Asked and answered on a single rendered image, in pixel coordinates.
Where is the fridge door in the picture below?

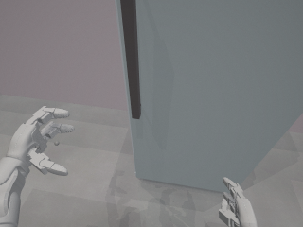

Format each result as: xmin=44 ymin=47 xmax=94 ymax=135
xmin=116 ymin=0 xmax=303 ymax=194

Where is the robot left forearm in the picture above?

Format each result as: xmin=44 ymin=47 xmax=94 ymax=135
xmin=0 ymin=157 xmax=30 ymax=227

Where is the handle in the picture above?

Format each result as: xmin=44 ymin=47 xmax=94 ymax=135
xmin=120 ymin=0 xmax=141 ymax=119

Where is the robot right hand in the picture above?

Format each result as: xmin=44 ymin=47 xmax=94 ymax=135
xmin=219 ymin=177 xmax=258 ymax=227

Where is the robot left hand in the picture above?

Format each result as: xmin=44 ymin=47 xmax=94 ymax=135
xmin=6 ymin=106 xmax=75 ymax=176

